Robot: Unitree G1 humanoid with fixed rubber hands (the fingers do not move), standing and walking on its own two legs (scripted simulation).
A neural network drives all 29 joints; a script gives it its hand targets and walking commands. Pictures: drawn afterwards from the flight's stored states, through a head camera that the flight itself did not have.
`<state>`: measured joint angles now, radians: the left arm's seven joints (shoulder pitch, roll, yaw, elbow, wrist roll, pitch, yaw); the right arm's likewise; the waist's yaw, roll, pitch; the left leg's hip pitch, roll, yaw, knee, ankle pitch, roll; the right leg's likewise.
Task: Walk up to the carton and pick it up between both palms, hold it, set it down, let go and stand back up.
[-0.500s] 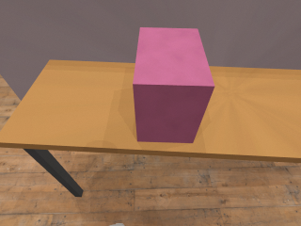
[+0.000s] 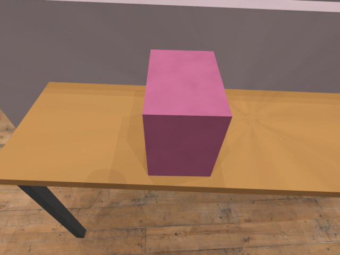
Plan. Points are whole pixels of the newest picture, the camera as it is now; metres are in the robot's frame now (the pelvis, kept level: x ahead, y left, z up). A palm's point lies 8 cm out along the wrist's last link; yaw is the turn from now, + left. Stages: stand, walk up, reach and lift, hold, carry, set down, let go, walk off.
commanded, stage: walk up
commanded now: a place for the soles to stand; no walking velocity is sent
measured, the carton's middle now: (180, 113) +0.48 -0.01 +0.07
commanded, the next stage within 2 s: reach and lift in 1.10 s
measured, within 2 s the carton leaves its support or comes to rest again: neither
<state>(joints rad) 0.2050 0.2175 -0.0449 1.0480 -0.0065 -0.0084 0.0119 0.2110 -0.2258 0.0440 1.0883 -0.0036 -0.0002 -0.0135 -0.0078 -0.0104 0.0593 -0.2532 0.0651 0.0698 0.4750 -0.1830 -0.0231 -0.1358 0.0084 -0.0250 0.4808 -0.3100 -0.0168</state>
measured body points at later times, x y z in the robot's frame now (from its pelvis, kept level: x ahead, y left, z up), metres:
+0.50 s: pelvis -0.01 +0.00 +0.00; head +0.01 +0.00 +0.45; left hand +0.01 +0.25 -0.16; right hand +0.02 -0.26 -0.15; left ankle +0.04 +0.14 -0.74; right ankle -0.03 -0.11 -0.74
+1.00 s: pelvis +0.00 -0.01 -0.01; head +0.01 -0.01 +0.44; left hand +0.08 +0.24 -0.15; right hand +0.02 -0.27 -0.15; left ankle +0.04 +0.14 -0.74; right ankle -0.03 -0.11 -0.74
